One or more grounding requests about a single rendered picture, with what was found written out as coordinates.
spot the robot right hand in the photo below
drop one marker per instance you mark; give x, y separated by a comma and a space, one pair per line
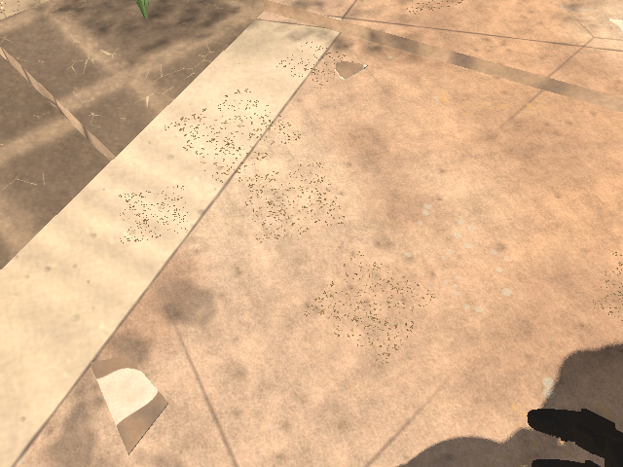
588, 430

